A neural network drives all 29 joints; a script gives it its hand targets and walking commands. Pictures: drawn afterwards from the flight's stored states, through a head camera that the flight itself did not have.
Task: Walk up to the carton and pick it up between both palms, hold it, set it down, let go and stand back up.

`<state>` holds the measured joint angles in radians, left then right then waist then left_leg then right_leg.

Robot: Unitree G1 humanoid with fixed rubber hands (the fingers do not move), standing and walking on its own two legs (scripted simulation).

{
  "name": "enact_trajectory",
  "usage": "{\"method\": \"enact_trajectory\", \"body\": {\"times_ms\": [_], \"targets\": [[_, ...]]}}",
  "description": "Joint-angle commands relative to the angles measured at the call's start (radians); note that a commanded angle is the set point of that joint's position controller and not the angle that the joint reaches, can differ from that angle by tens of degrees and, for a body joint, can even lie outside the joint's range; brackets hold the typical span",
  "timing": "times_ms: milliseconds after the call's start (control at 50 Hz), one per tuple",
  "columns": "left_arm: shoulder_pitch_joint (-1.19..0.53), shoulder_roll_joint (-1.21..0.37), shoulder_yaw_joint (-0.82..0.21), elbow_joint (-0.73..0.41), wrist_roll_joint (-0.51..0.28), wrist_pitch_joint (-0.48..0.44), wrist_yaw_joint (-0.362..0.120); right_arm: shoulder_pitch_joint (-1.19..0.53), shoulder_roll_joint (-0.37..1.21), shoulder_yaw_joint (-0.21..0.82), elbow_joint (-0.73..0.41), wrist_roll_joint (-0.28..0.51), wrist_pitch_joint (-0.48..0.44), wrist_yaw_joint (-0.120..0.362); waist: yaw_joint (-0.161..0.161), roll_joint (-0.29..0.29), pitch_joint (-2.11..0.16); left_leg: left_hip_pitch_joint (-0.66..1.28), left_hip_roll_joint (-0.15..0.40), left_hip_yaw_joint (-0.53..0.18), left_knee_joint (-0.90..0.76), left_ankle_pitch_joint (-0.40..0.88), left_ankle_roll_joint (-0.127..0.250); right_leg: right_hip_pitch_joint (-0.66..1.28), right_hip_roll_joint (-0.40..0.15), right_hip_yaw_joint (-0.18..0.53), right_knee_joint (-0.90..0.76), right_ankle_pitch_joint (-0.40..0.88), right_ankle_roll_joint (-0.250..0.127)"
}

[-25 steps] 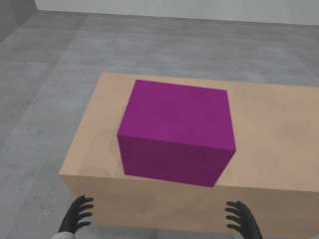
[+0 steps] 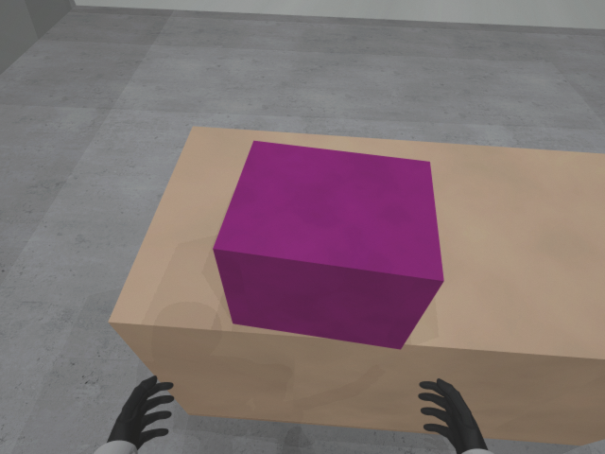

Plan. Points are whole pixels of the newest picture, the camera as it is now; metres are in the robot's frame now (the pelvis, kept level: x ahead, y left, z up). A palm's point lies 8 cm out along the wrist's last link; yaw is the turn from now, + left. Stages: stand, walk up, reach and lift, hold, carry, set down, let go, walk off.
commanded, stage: let go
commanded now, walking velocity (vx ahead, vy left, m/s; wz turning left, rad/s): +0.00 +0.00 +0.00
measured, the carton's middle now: (327, 245) +0.42 -0.03 -0.01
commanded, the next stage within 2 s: stand in 0.46 s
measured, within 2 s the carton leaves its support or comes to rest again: neither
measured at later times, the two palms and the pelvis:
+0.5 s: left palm (127, 433) +0.15 +0.24 -0.08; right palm (457, 446) +0.15 -0.21 -0.09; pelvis +0.01 +0.01 +0.00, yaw +0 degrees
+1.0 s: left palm out of the picture +0.06 +0.31 -0.11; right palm out of the picture +0.06 -0.27 -0.12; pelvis +0.00 +0.02 +0.00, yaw +1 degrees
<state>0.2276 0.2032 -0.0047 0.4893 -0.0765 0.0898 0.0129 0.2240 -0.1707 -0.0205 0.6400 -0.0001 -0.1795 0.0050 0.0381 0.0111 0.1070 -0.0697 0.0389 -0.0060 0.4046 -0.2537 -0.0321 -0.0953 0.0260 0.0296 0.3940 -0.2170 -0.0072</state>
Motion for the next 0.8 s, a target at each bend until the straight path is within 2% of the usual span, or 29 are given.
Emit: {"method": "enact_trajectory", "body": {"times_ms": [0, 20, 60, 140, 180, 200, 240, 260, 280, 300, 320, 360, 380, 400, 420, 440, 460, 500, 520, 560, 580, 600, 620, 660, 680, 700, 740, 760, 780], "targets": [[-0.125, 0.156, 0.061, -0.181, 0.034, -0.044, 0.007, -0.087, -0.100, -0.037, -0.099, -0.007, -0.062, -0.009, -0.012, 0.007, -0.154, -0.014, -0.049, 0.083, -0.058, 0.210, 0.001, 0.044, -0.010, -0.030, -0.073, 0.217, 0.011], [-0.129, 0.148, 0.060, -0.132, 0.050, -0.031, 0.011, -0.104, -0.109, -0.032, -0.063, -0.010, -0.056, 0.000, -0.010, 0.030, -0.128, -0.016, -0.044, 0.078, -0.065, 0.195, -0.005, 0.033, -0.005, -0.039, -0.068, 0.186, 0.006], [-0.132, 0.142, 0.047, -0.196, 0.042, -0.029, 0.025, -0.111, -0.106, -0.043, -0.102, 0.000, -0.064, 0.005, -0.005, 0.057, -0.149, -0.007, -0.042, 0.077, -0.064, 0.203, -0.007, 0.024, -0.001, -0.041, -0.066, 0.165, -0.002], [-0.116, 0.143, 0.058, -0.181, 0.046, -0.031, 0.023, -0.091, -0.104, -0.033, -0.087, 0.004, -0.075, 0.003, 0.001, 0.033, -0.165, 0.002, -0.054, 0.087, -0.046, 0.259, -0.005, 0.038, -0.003, -0.040, -0.065, 0.244, 0.000], [-0.128, 0.128, 0.057, -0.128, 0.058, -0.016, 0.023, -0.117, -0.113, -0.036, -0.050, -0.008, -0.073, 0.007, 0.000, 0.035, -0.152, 0.005, -0.050, 0.086, -0.051, 0.239, -0.004, 0.024, 0.000, -0.049, -0.066, 0.217, -0.001], [-0.118, 0.137, 0.053, -0.179, 0.044, -0.024, 0.019, -0.110, -0.114, -0.043, -0.093, -0.005, -0.082, -0.001, -0.012, 0.021, -0.159, 0.000, -0.051, 0.086, -0.053, 0.258, -0.004, 0.038, 0.001, -0.049, -0.068, 0.237, -0.005], [-0.116, 0.132, 0.060, -0.133, 0.043, -0.022, 0.010, -0.102, -0.104, -0.032, -0.064, -0.009, -0.080, -0.002, -0.003, 0.002, -0.149, 0.009, -0.054, 0.087, -0.044, 0.257, 0.001, 0.031, -0.001, -0.041, -0.067, 0.258, 0.002], [-0.107, 0.143, 0.059, -0.158, 0.033, -0.026, 0.006, -0.096, -0.116, -0.040, -0.097, -0.009, -0.087, -0.008, -0.013, -0.026, -0.167, 0.012, -0.056, 0.091, -0.039, 0.269, 0.004, 0.032, -0.001, -0.046, -0.070, 0.275, 0.006], [-0.107, 0.131, 0.060, -0.148, 0.043, -0.025, 0.008, -0.101, -0.117, -0.037, -0.074, -0.013, -0.087, -0.007, -0.012, -0.009, -0.160, 0.018, -0.052, 0.091, -0.040, 0.274, -0.001, 0.034, 0.003, -0.049, -0.065, 0.275, 0.004], [-0.105, 0.142, 0.066, -0.132, 0.041, -0.024, 0.002, -0.098, -0.119, -0.036, -0.078, -0.011, -0.089, -0.010, -0.015, -0.039, -0.162, 0.014, -0.054, 0.088, -0.037, 0.278, 0.003, 0.040, 0.000, -0.047, -0.064, 0.308, 0.008], [-0.114, 0.138, 0.065, -0.151, 0.049, -0.026, 0.005, -0.111, -0.122, -0.038, -0.059, -0.009, -0.092, -0.008, -0.011, -0.007, -0.163, 0.030, -0.056, 0.086, -0.038, 0.291, -0.004, 0.026, -0.001, -0.046, -0.063, 0.309, 0.005], [-0.114, 0.121, 0.058, -0.149, 0.045, -0.022, -0.001, -0.114, -0.131, -0.037, -0.040, -0.008, -0.094, -0.008, -0.016, -0.014, -0.160, 0.023, -0.051, 0.081, -0.037, 0.312, -0.006, 0.038, 0.003, -0.053, -0.063, 0.327, 0.001], [-0.099, 0.124, 0.069, -0.141, 0.057, -0.024, 0.000, -0.101, -0.130, -0.038, -0.047, -0.009, -0.095, -0.008, -0.003, 0.004, -0.159, 0.037, -0.056, 0.087, -0.037, 0.314, -0.008, 0.038, 0.006, -0.056, -0.065, 0.313, 0.001], [-0.120, 0.127, 0.057, -0.162, 0.040, -0.028, 0.001, -0.110, -0.132, -0.033, -0.052, -0.001, -0.098, -0.008, -0.020, -0.019, -0.170, 0.021, -0.053, 0.079, -0.037, 0.322, -0.001, 0.046, 0.009, -0.059, -0.064, 0.325, -0.004], [-0.106, 0.116, 0.055, -0.138, 0.055, -0.024, 0.002, -0.110, -0.135, -0.030, -0.034, 0.001, -0.098, -0.005, -0.016, -0.004, -0.150, 0.039, -0.052, 0.078, -0.039, 0.313, -0.005, 0.026, 0.008, -0.051, -0.072, 0.304, -0.004], [-0.022, 0.296, 0.124, 0.046, 0.117, -0.062, 0.007, -0.033, -0.369, -0.079, 0.071, -0.040, 0.010, -0.024, 0.010, -0.004, -0.224, -0.063, 0.064, -0.044, 0.009, 0.454, 0.040, 0.031, -0.123, 0.040, 0.047, 0.359, -0.034], [-0.022, 0.303, 0.118, 0.063, 0.104, -0.074, 0.005, 0.002, -0.341, -0.084, 0.069, -0.039, 0.055, -0.027, -0.018, -0.028, -0.205, -0.055, 0.072, -0.037, -0.001, 0.395, 0.049, 0.039, -0.122, 0.028, 0.043, 0.327, -0.032], [-0.058, 0.274, 0.111, 0.093, 0.097, -0.085, -0.001, -0.036, -0.322, -0.072, 0.061, -0.044, 0.085, -0.025, -0.021, -0.046, -0.164, -0.065, 0.074, -0.046, -0.027, 0.271, 0.061, 0.003, -0.123, 0.036, 0.003, 0.237, -0.018], [-0.058, 0.265, 0.105, 0.085, 0.104, -0.100, -0.005, -0.049, -0.345, -0.085, 0.057, -0.042, 0.091, -0.025, -0.015, 0.005, -0.158, -0.071, 0.075, -0.058, -0.024, 0.270, 0.070, 0.008, -0.124, 0.040, 0.010, 0.226, -0.027], [-0.088, 0.286, 0.097, 0.131, 0.106, -0.116, -0.017, -0.042, -0.308, -0.059, 0.072, -0.031, 0.102, -0.014, -0.031, -0.024, -0.165, -0.073, 0.071, -0.060, -0.044, 0.261, 0.071, -0.015, -0.127, 0.044, 0.003, 0.231, -0.023], [-0.086, 0.285, 0.101, 0.153, 0.104, -0.117, -0.017, -0.063, -0.339, -0.068, 0.091, -0.026, 0.108, -0.012, -0.014, -0.006, -0.179, -0.066, 0.068, -0.055, -0.028, 0.264, 0.074, -0.003, -0.127, 0.047, -0.006, 0.238, -0.026], [-0.101, 0.268, 0.088, 0.178, 0.109, -0.123, -0.013, -0.038, -0.325, -0.062, 0.106, -0.029, 0.107, -0.014, -0.032, 0.017, -0.151, -0.084, 0.062, -0.062, -0.042, 0.259, 0.070, -0.013, -0.141, 0.059, -0.003, 0.252, -0.027], [-0.097, 0.277, 0.087, 0.197, 0.103, -0.120, -0.017, -0.061, -0.337, -0.061, 0.120, -0.033, 0.107, -0.010, -0.021, 0.012, -0.119, -0.105, 0.064, -0.064, -0.052, 0.237, 0.075, -0.023, -0.142, 0.053, -0.013, 0.230, -0.023], [-0.111, 0.280, 0.085, 0.239, 0.105, -0.125, -0.015, -0.052, -0.338, -0.062, 0.147, -0.024, 0.114, -0.007, -0.044, 0.018, -0.118, -0.083, 0.069, -0.076, -0.049, 0.246, 0.073, -0.039, -0.135, 0.048, -0.021, 0.229, -0.028], [-0.094, 0.303, 0.094, 0.257, 0.105, -0.125, -0.016, -0.065, -0.351, -0.062, 0.150, -0.029, 0.115, -0.006, -0.028, -0.007, -0.118, -0.082, 0.073, -0.089, -0.049, 0.292, 0.081, -0.023, -0.135, 0.044, -0.018, 0.227, -0.026], [-0.104, 0.301, 0.088, 0.271, 0.104, -0.125, -0.018, -0.065, -0.352, -0.060, 0.165, -0.029, 0.118, -0.009, -0.027, 0.036, -0.141, -0.078, 0.070, -0.072, -0.041, 0.280, 0.072, -0.008, -0.138, 0.053, -0.030, 0.242, -0.024], [-0.114, 0.311, 0.083, 0.307, 0.102, -0.129, -0.019, -0.064, -0.353, -0.060, 0.178, -0.021, 0.125, -0.009, -0.031, -0.003, -0.133, -0.074, 0.071, -0.080, -0.060, 0.282, 0.075, -0.004, -0.137, 0.048, -0.022, 0.231, -0.021], [-0.117, 0.317, 0.084, 0.326, 0.102, -0.134, -0.020, -0.070, -0.358, -0.054, 0.194, -0.023, 0.126, -0.011, -0.026, 0.029, -0.120, -0.068, 0.070, -0.087, -0.061, 0.285, 0.070, -0.013, -0.136, 0.049, -0.033, 0.227, -0.024], [-0.133, 0.324, 0.083, 0.343, 0.105, -0.133, -0.021, -0.054, -0.354, -0.047, 0.206, -0.027, 0.127, -0.012, -0.036, -0.017, -0.118, -0.080, 0.066, -0.085, -0.069, 0.255, 0.067, -0.004, -0.135, 0.048, -0.042, 0.227, -0.021]]}}
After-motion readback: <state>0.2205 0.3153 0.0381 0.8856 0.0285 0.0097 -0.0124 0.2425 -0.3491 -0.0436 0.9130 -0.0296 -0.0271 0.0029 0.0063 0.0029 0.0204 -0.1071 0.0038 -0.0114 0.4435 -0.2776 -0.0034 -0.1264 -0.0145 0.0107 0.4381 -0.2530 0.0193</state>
